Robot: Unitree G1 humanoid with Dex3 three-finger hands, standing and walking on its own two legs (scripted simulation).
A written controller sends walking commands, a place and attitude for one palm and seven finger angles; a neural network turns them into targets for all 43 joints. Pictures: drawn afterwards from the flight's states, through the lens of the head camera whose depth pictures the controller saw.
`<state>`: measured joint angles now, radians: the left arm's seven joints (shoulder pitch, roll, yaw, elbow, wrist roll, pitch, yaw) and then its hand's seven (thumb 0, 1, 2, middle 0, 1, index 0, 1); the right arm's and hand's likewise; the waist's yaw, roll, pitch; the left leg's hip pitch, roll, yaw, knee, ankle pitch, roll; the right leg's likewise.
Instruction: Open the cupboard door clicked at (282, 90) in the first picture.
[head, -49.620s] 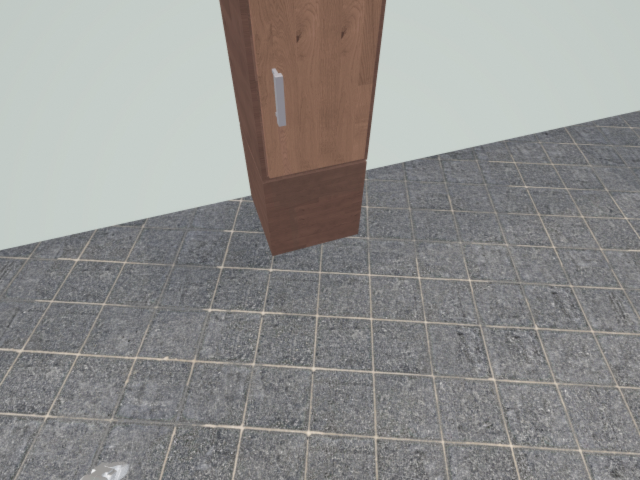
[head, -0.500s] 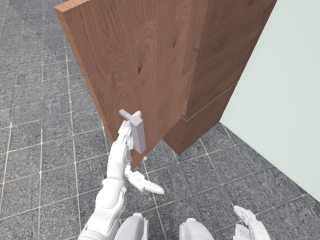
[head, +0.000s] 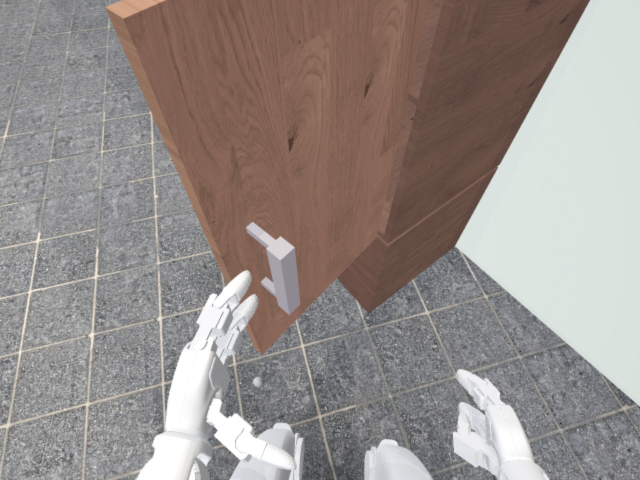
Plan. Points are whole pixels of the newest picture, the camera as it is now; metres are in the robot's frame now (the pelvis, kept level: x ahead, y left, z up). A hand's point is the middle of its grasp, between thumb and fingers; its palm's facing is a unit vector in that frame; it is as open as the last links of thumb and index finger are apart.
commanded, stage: slide the hand sideways off the handle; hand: left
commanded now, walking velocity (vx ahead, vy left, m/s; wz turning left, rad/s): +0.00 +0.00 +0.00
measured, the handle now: (273, 270) +0.35 +0.09 +0.05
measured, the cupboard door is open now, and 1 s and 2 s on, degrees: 100 100 100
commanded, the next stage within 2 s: draw the hand back to the body in 0.24 s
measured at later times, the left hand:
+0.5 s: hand (222, 398) +0.20 +0.12 +0.06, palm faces -0.06 -1.00 -0.04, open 16.3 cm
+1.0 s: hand (111, 379) +0.20 +0.19 +0.14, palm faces +0.13 -0.95 -0.29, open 15.3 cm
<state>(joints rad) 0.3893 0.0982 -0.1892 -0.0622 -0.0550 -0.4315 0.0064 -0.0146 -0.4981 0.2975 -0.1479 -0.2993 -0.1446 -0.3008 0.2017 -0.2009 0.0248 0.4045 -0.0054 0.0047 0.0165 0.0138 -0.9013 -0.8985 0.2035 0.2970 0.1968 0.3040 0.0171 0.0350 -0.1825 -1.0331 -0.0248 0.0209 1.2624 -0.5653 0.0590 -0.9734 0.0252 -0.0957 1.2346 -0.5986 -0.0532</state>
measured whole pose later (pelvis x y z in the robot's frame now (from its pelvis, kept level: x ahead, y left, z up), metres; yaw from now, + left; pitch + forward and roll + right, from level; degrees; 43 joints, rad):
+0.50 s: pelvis -0.01 -0.02 +0.00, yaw +0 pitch +18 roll -2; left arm 0.49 0.20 -0.03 -0.20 -0.17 -0.38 -0.11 -0.02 -0.50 0.30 -0.15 -0.30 -0.15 -0.30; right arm 0.24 -0.21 0.01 0.42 0.02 -0.03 -0.04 0.02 -0.90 -0.90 0.20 0.30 0.20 0.30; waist 0.01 0.04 -0.18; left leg -1.02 0.00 0.00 1.28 -0.56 0.03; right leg -0.96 0.05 -0.12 1.24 -0.59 -0.08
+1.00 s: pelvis +0.02 +0.00 +0.07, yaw +0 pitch +8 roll -2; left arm 0.64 0.31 0.08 -0.36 -0.10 -0.09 0.04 -0.01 -0.31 0.38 -0.16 -0.30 -0.16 -0.30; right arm 0.29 -0.23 0.03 0.42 0.04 -0.02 -0.11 0.02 -0.90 -0.90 0.20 0.30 0.20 0.30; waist 0.03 0.06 -0.16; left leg -0.59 -0.02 0.01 0.89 -0.44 0.05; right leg -0.53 0.05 -0.08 0.84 -0.46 -0.05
